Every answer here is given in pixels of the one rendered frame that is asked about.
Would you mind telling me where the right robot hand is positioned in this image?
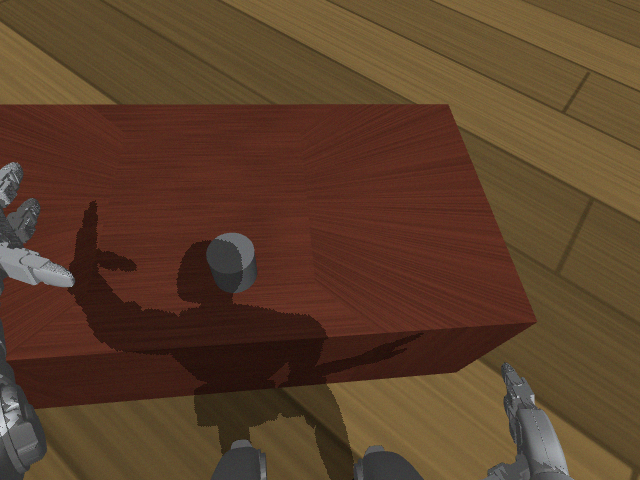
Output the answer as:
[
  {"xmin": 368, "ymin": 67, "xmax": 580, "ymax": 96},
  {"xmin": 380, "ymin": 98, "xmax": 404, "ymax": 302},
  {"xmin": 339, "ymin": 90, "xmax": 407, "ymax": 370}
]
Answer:
[{"xmin": 482, "ymin": 362, "xmax": 569, "ymax": 480}]

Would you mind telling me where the left robot arm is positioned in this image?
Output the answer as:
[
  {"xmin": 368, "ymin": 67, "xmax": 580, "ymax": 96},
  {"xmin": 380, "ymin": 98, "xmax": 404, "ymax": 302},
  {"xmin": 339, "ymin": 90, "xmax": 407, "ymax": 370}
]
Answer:
[{"xmin": 0, "ymin": 277, "xmax": 47, "ymax": 480}]

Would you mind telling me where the left robot hand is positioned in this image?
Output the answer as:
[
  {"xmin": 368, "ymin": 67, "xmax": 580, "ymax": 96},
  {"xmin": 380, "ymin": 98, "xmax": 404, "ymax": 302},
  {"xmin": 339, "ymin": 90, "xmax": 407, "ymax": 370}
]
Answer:
[{"xmin": 0, "ymin": 162, "xmax": 75, "ymax": 287}]

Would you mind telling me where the can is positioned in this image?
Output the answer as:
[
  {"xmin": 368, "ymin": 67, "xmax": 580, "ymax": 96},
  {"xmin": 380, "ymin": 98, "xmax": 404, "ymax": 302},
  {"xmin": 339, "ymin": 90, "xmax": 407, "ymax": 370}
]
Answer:
[{"xmin": 206, "ymin": 233, "xmax": 257, "ymax": 293}]

